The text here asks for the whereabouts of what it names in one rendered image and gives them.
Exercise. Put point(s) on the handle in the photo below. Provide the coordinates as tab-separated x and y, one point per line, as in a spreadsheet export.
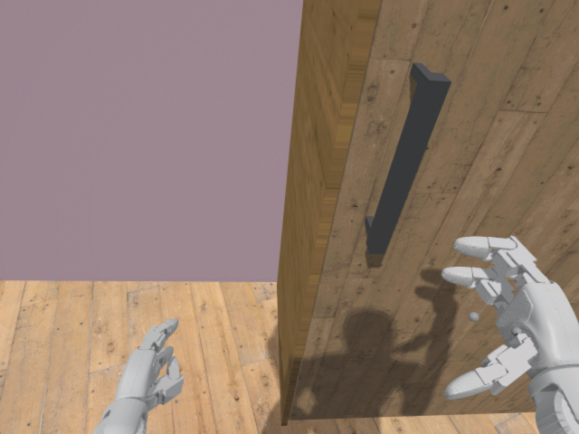
425	108

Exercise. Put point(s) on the left robot forearm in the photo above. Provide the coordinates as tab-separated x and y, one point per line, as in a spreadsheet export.
124	416

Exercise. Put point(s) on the robot left hand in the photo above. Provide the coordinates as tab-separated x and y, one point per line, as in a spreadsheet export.
144	365

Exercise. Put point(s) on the robot right hand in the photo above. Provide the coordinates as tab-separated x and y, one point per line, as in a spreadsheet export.
550	330

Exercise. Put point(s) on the wardrobe door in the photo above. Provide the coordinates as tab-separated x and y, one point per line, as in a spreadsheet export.
388	333

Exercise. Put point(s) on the right robot forearm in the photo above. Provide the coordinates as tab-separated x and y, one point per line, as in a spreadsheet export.
555	392

